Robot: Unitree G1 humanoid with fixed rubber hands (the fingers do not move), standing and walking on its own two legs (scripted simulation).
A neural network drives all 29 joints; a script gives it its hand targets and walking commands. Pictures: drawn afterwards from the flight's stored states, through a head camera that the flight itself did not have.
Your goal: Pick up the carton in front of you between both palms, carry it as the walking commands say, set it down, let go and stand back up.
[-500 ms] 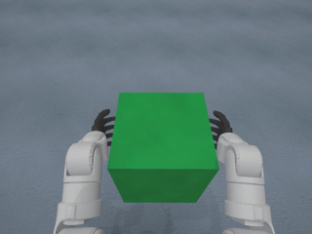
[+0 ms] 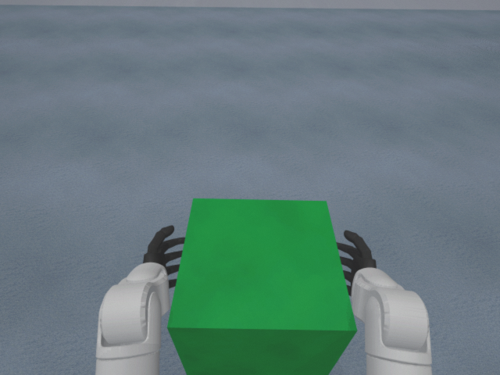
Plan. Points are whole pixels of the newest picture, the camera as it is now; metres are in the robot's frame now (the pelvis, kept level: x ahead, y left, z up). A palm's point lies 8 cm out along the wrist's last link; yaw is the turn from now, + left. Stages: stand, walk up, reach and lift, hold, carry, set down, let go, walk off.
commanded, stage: carry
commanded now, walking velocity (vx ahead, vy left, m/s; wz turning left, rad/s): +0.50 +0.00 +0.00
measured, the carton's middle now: (257, 297) +0.26 +0.00 +0.00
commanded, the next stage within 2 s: none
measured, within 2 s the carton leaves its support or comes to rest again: neither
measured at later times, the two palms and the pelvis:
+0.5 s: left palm (192, 147) +0.55 +0.13 +0.08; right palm (331, 147) +0.57 -0.17 +0.08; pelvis +0.30 -0.04 +0.00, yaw +3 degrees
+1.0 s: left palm (192, 77) +0.88 +0.17 +0.08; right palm (297, 80) +0.88 -0.13 +0.08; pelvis +0.61 +0.02 +0.00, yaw +0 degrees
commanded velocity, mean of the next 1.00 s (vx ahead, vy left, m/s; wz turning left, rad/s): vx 0.44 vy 0.00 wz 0.00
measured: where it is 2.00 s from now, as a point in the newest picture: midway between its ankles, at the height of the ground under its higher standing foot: (240, 263)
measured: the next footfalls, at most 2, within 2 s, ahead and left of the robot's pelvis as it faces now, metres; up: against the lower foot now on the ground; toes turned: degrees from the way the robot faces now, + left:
right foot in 0.22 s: +0.31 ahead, -0.13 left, +0.00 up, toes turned -10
left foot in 0.68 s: +0.60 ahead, +0.11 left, +0.00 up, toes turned +12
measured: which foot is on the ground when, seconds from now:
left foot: down 0.00-0.26, up 0.28-0.66, down 0.68-1.00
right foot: up 0.00-0.20, down 0.22-0.72, up 0.74-1.00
